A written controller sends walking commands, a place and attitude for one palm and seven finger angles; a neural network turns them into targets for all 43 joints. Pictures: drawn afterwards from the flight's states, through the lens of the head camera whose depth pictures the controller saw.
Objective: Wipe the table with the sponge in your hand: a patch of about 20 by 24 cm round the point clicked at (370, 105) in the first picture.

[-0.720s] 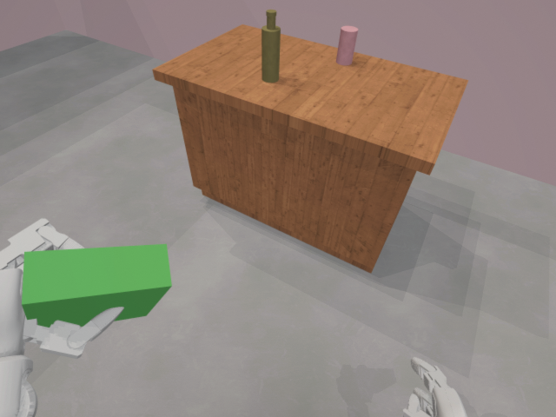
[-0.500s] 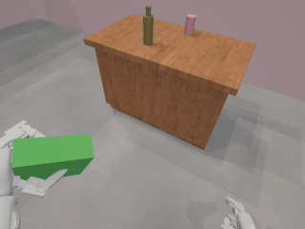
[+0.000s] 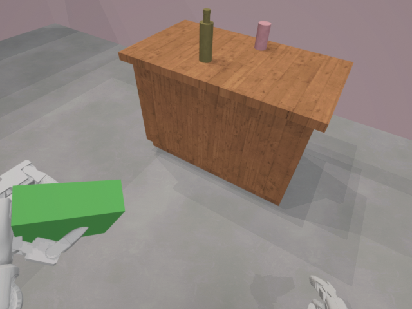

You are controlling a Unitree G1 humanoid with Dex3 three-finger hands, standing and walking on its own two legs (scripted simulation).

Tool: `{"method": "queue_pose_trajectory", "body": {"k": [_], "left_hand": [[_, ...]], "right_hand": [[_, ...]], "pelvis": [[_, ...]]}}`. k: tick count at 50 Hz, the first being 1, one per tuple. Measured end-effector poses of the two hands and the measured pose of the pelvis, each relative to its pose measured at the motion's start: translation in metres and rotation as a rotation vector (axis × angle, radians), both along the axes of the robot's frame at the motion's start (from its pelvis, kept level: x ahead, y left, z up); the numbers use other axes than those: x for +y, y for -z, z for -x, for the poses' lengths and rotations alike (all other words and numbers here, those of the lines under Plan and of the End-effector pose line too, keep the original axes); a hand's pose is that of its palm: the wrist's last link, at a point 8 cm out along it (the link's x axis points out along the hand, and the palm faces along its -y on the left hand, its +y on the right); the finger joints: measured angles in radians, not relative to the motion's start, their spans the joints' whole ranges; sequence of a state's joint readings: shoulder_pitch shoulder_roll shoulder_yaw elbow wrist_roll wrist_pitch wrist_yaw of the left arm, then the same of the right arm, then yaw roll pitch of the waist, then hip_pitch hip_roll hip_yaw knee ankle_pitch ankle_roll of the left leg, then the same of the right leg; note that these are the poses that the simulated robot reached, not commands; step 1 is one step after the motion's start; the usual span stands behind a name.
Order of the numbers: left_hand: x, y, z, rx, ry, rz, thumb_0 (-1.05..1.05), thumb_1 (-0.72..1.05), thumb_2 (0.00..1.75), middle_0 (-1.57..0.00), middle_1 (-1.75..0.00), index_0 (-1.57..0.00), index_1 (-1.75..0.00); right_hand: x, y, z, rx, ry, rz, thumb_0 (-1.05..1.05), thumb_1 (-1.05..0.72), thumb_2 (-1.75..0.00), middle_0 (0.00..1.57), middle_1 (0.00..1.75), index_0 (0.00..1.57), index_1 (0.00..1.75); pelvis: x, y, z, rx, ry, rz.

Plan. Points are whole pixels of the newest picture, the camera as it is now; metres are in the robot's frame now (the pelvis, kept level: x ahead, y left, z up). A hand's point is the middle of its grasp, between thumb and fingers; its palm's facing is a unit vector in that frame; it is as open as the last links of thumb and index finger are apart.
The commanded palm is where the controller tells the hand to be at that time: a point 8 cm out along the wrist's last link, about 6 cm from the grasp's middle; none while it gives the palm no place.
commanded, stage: walk to a spot facing it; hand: left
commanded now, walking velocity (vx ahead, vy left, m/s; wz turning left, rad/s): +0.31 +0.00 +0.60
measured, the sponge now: (83, 212) +0.23 +0.20 +0.14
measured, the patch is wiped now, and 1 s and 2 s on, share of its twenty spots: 0.00 0.00 0.00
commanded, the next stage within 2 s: none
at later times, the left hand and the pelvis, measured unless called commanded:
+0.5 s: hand (11, 197) +0.24 +0.30 +0.16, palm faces +0.60 -0.67 -0.43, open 9.0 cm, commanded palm +0.17 +0.32 +0.19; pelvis +0.08 +0.01 -0.02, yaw +14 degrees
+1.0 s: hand (53, 148) +0.33 +0.28 +0.17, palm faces +0.69 -0.55 -0.47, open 9.0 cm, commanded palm +0.25 +0.30 +0.19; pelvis +0.24 -0.02 +0.01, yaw +28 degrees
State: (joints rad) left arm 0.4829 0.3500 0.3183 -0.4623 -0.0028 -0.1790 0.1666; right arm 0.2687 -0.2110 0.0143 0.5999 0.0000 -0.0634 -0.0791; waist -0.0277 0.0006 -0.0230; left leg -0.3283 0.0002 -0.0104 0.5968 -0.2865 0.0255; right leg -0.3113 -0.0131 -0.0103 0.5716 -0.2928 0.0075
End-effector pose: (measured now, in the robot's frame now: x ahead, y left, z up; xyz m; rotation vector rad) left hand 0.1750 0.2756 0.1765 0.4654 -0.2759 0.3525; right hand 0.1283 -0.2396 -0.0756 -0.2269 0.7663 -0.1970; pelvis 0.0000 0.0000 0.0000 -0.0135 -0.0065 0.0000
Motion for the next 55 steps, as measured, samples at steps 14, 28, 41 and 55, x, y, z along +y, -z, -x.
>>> {"method": "queue_pose_trajectory", "body": {"k": [14, 28, 41, 55], "left_hand": [[0.003, 0.000, -0.008, -0.021, -0.117, -0.019, -0.01, -0.41, 1.04, -0.85, -1.40, -0.85, -1.40], [0.056, -0.008, -0.025, -0.048, -0.267, -0.084, -0.01, -0.41, 1.04, -0.85, -1.40, -0.85, -1.40], [0.026, -0.015, -0.064, 0.003, -0.434, -0.099, -0.01, -0.41, 1.04, -0.85, -1.40, -0.85, -1.40], [0.033, -0.030, -0.108, 0.060, -0.514, -0.113, -0.01, -0.41, 1.04, -0.85, -1.40, -0.85, -1.40]], "right_hand": [[0.011, 0.027, -0.054, 0.125, -0.153, -0.030, 0.01, -0.90, -0.90, 0.20, 0.30, 0.20, 0.30], [0.080, 0.004, -0.194, -0.029, -0.313, -0.046, 0.01, -0.90, -0.90, 0.20, 0.30, 0.20, 0.30], [0.102, 0.027, -0.279, 0.019, -0.495, -0.145, 0.01, -0.90, -0.90, 0.20, 0.30, 0.21, 0.30], [0.069, -0.004, -0.394, 0.067, -0.536, 0.061, 0.01, -0.90, -0.90, 0.20, 0.30, 0.20, 0.30]], "pelvis": [[-0.013, 0.005, -0.044, 0.004, -0.158, -0.001], [0.011, 0.010, -0.097, -0.007, -0.279, -0.027], [-0.021, 0.010, -0.192, -0.001, -0.394, -0.014], [-0.014, -0.011, -0.266, 0.036, -0.534, -0.063]]}}
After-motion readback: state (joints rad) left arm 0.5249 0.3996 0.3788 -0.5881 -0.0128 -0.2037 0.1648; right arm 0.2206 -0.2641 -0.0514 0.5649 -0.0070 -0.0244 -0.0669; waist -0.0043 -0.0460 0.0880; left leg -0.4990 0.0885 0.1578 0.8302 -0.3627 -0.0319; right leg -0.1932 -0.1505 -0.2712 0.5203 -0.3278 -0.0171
